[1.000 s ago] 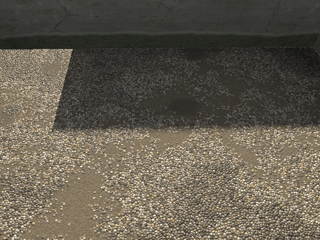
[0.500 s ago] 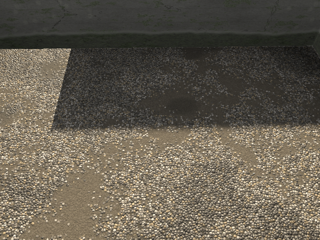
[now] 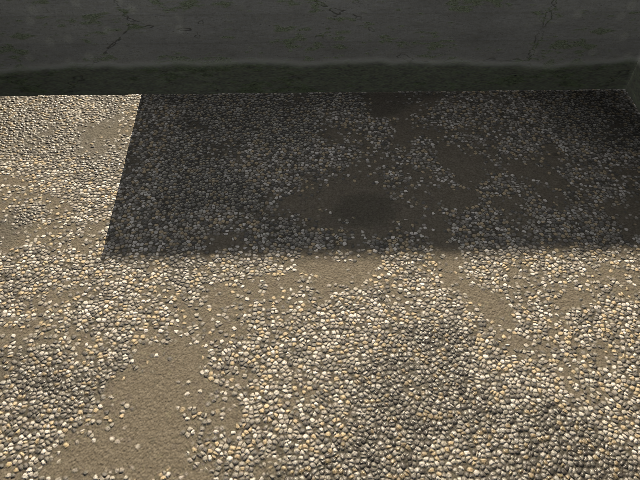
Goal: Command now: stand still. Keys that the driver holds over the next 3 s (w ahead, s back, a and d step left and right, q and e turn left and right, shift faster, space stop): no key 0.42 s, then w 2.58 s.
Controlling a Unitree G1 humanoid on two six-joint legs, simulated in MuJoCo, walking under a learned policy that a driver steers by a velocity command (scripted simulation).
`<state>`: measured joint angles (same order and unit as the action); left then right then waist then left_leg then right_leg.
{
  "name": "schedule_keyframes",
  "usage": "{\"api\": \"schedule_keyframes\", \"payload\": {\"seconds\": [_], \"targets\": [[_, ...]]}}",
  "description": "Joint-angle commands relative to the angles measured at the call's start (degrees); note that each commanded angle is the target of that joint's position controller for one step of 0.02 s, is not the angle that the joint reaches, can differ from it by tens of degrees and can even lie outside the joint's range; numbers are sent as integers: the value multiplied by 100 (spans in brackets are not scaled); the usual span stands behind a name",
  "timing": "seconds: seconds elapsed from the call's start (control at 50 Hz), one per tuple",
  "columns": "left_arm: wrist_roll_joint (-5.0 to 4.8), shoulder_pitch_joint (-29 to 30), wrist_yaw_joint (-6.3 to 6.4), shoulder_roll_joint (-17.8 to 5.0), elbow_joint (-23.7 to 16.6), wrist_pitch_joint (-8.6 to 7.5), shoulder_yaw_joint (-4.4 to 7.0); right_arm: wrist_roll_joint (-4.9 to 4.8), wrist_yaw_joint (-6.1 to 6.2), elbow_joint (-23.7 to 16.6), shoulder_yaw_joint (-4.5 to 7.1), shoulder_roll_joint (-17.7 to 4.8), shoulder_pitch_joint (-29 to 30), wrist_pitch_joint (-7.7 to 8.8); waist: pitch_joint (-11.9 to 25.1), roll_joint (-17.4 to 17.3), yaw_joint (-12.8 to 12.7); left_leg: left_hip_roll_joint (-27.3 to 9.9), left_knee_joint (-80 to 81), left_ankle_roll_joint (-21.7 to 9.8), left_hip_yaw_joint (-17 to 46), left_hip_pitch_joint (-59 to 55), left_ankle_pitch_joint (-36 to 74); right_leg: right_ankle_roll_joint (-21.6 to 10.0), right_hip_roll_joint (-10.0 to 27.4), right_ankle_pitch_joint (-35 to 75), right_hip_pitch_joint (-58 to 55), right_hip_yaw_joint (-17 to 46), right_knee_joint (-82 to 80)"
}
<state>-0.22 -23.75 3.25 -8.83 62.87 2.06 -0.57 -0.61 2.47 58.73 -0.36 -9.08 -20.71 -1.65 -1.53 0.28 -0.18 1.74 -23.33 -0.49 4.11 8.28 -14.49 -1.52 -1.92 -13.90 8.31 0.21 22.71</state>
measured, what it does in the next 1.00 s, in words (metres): lifts its right foot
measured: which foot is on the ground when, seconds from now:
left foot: down 0.00-1.00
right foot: down 0.00-0.76, up 0.78-1.00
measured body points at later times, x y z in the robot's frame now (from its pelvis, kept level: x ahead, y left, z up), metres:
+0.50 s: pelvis +0.00 +0.01 +0.00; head +0.01 +0.01 +0.45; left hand -0.06 +0.22 -0.16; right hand -0.02 -0.22 -0.16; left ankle -0.02 +0.12 -0.74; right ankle -0.02 -0.10 -0.74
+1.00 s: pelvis +0.08 +0.00 -0.02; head +0.09 -0.01 +0.43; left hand +0.20 +0.26 -0.14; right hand +0.01 -0.23 -0.17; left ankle -0.02 +0.12 -0.74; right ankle +0.13 -0.09 -0.73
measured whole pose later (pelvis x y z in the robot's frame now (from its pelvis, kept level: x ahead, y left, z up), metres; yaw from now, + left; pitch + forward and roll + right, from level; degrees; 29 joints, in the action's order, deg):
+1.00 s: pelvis +0.08 +0.00 -0.02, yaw +1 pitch +0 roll +0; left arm 0.2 -9.5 1.0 -12.8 49.9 -0.6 1.1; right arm 0.3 2.5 59.0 0.2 -11.2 -27.3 1.0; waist -1.0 -1.7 2.1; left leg 2.2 -33.3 -1.9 4.2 6.3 -26.6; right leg -3.5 -1.3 -18.6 25.4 -2.9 44.0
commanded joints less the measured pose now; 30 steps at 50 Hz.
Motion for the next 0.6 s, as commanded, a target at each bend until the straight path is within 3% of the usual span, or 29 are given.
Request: {"api": "schedule_keyframes", "payload": {"seconds": [0.02,0.42,0.44,0.46,0.52,0.56,0.6], "targets": [[-1,-699,14,-444,30,-7,59,0,9,-64,76,-480,-512,22,-425,-27,-1,-291,459,-108,251,608,732,52,366,1022,-188,392,-284],[1,-724,18,-402,-23,-28,19,-24,-15,-23,50,-476,-606,25,-405,-91,-30,-253,423,-117,252,553,1027,39,373,1059,-174,372,-180],[12,-810,24,-350,8,-21,0,-7,-7,4,34,-414,-665,14,-251,-83,-36,-226,444,-121,224,449,740,23,336,721,-213,331,-200],[95,-393,27,-155,-64,-34,-104,88,1,-40,-83,-171,-227,73,-134,45,-14,-461,450,-186,349,433,338,-60,529,341,-38,439,-277],[80,-469,10,-515,-91,-38,-2,74,1,-41,9,-552,-222,110,-326,10,-47,-223,109,-404,309,870,-1001,-287,350,-1068,172,465,-39],[59,-382,4,-546,-158,-86,26,70,-1,-70,-26,-474,-143,109,-660,67,-59,-146,-138,-499,304,1250,-1422,-417,403,-1631,516,635,-32],[46,-393,-24,-579,-230,-110,42,93,-13,-128,-49,-381,-103,142,-741,170,-72,-64,-479,-488,187,1454,-1160,-541,586,-1531,547,908,-93]]}}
